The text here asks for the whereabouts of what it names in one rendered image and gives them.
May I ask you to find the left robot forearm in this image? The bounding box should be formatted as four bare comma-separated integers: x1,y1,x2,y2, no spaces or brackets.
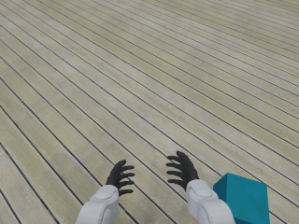
76,185,120,224

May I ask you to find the carton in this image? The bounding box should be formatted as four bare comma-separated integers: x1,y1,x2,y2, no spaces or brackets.
213,173,270,224

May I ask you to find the left robot hand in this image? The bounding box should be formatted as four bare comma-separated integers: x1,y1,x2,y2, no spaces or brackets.
106,160,135,197

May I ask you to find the right robot forearm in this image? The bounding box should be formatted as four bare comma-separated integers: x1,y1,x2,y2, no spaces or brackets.
186,179,235,224

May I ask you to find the right robot hand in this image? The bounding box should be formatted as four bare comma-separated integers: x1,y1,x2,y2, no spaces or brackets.
166,150,200,192

